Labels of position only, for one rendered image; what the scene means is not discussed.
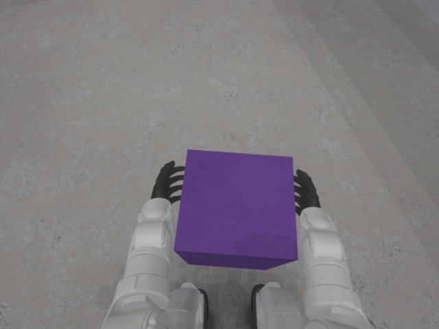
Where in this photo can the left robot hand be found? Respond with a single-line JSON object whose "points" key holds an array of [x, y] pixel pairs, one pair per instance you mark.
{"points": [[162, 187]]}

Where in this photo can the right robot hand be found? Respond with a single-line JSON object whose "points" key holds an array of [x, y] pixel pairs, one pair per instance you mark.
{"points": [[307, 191]]}

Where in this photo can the robot left forearm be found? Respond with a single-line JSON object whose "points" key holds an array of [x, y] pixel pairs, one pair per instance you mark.
{"points": [[145, 281]]}

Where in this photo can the robot right foot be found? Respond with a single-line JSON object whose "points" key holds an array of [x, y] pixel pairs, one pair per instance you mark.
{"points": [[255, 290]]}

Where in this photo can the carton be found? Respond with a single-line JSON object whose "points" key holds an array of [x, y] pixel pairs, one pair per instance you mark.
{"points": [[237, 210]]}

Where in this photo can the right robot shin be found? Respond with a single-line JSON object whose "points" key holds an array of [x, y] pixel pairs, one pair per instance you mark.
{"points": [[270, 284]]}

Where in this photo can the robot right forearm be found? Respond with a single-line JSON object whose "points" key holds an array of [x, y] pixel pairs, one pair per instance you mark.
{"points": [[329, 292]]}

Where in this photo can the left robot upper arm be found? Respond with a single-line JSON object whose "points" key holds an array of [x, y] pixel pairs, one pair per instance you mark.
{"points": [[149, 318]]}

